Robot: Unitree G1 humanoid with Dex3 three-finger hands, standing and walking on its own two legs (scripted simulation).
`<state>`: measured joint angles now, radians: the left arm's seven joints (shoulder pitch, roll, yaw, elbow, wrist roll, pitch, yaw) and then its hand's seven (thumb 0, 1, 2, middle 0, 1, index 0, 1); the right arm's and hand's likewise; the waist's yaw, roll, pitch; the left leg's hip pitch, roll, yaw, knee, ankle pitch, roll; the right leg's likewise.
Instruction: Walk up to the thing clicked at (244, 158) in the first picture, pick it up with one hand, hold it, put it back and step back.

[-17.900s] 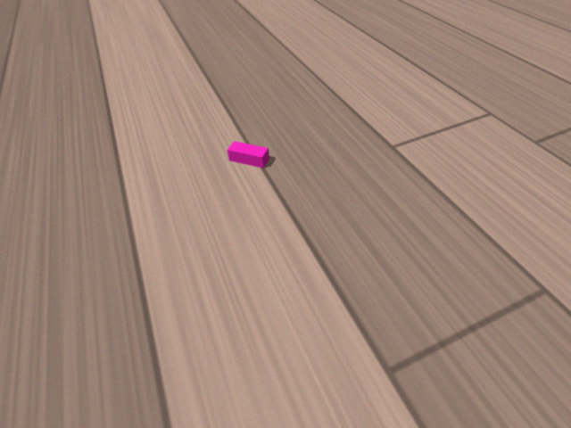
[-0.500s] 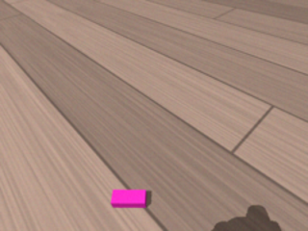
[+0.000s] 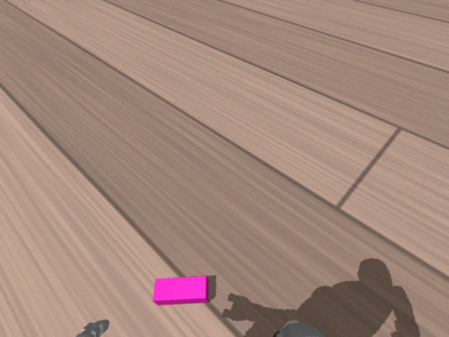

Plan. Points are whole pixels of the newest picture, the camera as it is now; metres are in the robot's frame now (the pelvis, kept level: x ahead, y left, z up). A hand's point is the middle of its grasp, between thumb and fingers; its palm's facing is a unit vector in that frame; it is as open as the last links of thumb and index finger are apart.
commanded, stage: walk up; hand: left
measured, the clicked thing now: (181, 290) +0.40 +0.27 -0.71
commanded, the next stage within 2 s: none
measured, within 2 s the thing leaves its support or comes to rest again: neither
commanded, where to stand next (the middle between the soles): +0.01 +0.03 m, yaw +0 degrees
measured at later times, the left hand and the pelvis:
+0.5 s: hand out of the picture +0.06 +0.33 -0.16, palm faces +0.04 -0.93 -0.35, open 7.4 cm; pelvis -0.03 +0.05 +0.01, yaw +2 degrees
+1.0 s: hand out of the picture +0.06 +0.29 -0.12, palm faces -0.04 -0.94 -0.35, open 7.4 cm; pelvis -0.04 +0.04 +0.02, yaw -1 degrees
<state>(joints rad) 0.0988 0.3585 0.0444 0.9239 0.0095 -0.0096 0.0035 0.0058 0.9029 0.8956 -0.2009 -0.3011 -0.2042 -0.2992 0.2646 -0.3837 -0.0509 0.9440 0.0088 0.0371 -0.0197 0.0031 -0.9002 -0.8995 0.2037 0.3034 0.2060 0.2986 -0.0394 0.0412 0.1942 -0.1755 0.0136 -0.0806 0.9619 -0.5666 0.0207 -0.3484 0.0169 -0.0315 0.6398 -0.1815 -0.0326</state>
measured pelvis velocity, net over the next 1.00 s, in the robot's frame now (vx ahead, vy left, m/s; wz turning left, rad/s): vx -0.04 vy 0.04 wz -0.02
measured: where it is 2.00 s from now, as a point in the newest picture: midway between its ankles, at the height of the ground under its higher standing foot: outside the picture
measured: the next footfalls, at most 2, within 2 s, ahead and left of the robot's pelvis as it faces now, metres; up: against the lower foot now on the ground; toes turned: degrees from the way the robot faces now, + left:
left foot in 0.30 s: +0.02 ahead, +0.15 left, +0.00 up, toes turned +1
right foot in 0.70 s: -0.02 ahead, -0.09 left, +0.00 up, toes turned +1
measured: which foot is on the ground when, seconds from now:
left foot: up 0.00-0.28, down 0.30-1.00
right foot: down 0.00-0.34, up 0.36-0.68, down 0.70-1.00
